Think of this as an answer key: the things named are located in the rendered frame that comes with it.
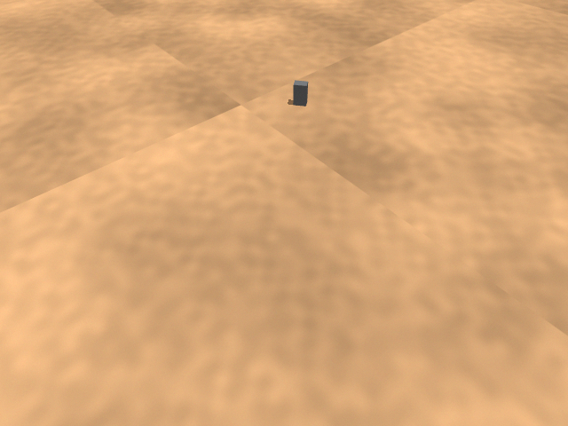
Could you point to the carton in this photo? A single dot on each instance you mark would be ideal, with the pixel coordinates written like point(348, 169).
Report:
point(300, 93)

